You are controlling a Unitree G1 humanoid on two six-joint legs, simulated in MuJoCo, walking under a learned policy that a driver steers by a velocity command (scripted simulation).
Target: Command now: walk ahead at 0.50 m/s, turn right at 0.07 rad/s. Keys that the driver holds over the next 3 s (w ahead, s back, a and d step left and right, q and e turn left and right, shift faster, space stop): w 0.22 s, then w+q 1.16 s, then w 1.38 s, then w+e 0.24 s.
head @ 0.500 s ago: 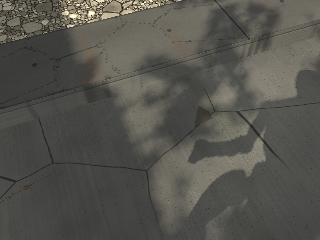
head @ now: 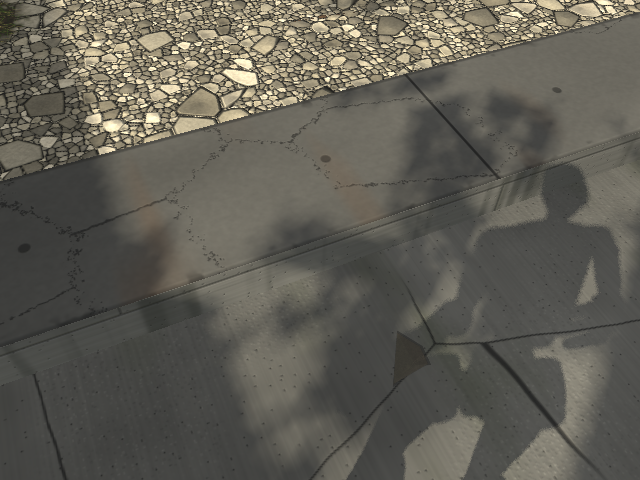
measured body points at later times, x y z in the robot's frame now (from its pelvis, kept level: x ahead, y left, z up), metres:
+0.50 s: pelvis +0.28 -0.04 +0.00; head +0.31 -0.05 +0.45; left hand +0.46 +0.21 -0.08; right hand +0.30 -0.33 -0.13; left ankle +0.12 +0.08 -0.65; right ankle +0.36 -0.14 -0.73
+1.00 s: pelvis +0.51 +0.05 +0.00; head +0.54 +0.08 +0.45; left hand +0.46 +0.32 -0.14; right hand +0.77 -0.14 -0.10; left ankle +0.54 +0.13 -0.73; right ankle +0.45 -0.13 -0.64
